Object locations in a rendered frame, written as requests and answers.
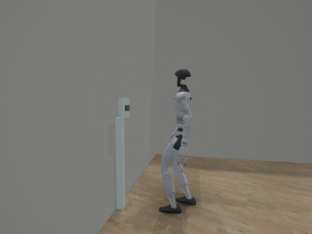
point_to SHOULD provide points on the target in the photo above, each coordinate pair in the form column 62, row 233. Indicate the left robot upper arm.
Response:
column 182, row 99

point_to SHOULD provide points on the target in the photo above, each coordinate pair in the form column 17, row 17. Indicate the right robot hand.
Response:
column 171, row 137

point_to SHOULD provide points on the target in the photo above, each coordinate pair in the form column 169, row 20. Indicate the panel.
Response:
column 120, row 152

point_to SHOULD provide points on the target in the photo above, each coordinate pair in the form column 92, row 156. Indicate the robot left foot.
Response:
column 169, row 210

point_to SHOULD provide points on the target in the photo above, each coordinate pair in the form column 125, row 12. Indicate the left robot hand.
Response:
column 182, row 153

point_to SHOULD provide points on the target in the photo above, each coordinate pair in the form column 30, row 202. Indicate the right robot shin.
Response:
column 183, row 183

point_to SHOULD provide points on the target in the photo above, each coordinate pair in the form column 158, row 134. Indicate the robot left forearm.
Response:
column 186, row 130

